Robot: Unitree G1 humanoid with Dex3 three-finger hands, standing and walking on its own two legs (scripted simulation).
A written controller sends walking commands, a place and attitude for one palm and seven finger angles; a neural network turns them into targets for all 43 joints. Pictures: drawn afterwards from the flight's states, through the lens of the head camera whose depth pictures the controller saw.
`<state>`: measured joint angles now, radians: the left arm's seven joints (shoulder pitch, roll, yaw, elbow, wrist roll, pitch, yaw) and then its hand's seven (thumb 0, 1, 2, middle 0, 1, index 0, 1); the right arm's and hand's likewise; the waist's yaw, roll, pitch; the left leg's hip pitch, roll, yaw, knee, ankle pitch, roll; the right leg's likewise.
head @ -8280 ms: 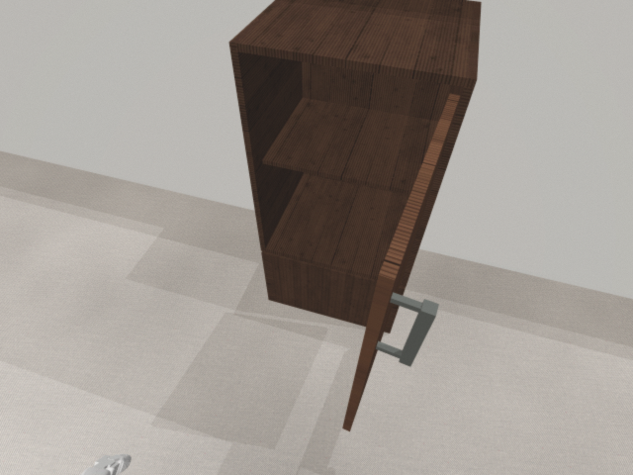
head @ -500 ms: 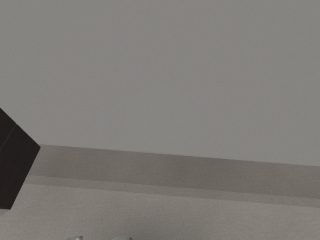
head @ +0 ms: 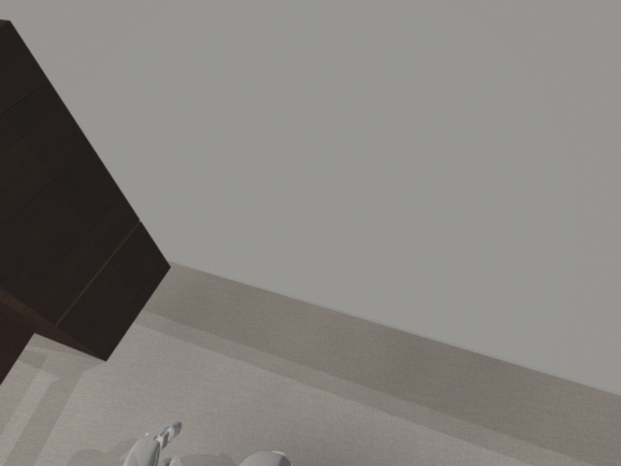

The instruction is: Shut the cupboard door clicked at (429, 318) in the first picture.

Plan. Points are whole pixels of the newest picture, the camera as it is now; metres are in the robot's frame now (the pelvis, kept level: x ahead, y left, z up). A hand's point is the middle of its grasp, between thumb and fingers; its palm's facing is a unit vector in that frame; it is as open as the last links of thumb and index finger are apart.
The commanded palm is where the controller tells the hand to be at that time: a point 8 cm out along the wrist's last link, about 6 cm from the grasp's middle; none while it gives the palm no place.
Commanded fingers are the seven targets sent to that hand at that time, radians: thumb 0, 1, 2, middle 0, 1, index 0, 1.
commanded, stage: turn to face it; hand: left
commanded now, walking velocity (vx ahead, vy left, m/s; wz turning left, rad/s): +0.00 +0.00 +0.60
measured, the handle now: out of the picture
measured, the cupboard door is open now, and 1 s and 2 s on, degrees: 100 100 100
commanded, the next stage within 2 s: take the last steps up to it in 1.68 s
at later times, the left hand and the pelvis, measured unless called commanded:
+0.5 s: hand out of the picture +0.00 +0.27 -0.16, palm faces +0.33 -0.90 -0.28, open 7.4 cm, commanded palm none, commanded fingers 0.00 0.90 0.90 -0.20 -0.30 -0.20 -0.30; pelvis +0.01 +0.03 +0.00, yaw +18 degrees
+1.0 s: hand out of the picture -0.02 +0.20 -0.14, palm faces +0.57 -0.77 -0.28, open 7.4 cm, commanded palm none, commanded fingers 0.00 0.90 0.90 -0.20 -0.30 -0.20 -0.30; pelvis +0.03 -0.01 +0.01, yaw +37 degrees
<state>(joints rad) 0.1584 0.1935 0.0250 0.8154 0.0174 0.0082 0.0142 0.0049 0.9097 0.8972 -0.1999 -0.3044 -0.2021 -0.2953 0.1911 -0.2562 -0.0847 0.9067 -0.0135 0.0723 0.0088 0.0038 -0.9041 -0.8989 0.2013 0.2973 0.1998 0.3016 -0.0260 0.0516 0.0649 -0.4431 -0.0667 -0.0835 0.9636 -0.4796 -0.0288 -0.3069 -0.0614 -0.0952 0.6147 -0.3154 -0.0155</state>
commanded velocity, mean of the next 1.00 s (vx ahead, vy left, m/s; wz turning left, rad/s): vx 0.00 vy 0.00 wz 0.60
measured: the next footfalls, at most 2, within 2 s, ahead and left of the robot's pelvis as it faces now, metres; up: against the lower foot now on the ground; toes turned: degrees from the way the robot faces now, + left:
left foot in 0.34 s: +0.01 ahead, +0.15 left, +0.00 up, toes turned +18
right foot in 0.72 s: +0.12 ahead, -0.08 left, +0.00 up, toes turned +23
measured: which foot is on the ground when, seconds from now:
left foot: up 0.00-0.32, down 0.34-0.72, up 0.74-1.00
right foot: down 0.00-0.34, up 0.36-0.70, down 0.72-1.00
